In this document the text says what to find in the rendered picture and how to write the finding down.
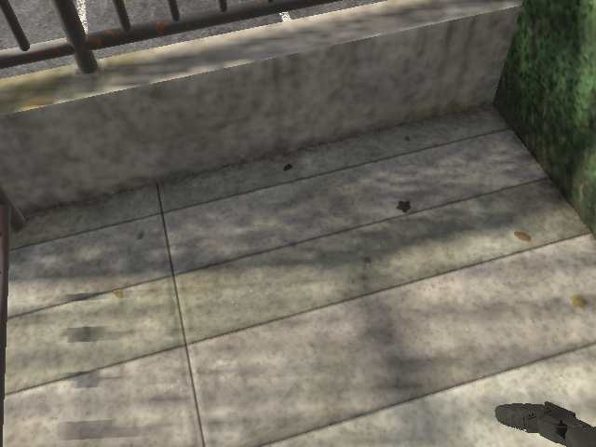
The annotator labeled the right robot hand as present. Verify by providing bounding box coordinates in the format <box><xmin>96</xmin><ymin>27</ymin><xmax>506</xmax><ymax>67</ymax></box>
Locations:
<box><xmin>494</xmin><ymin>401</ymin><xmax>596</xmax><ymax>447</ymax></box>

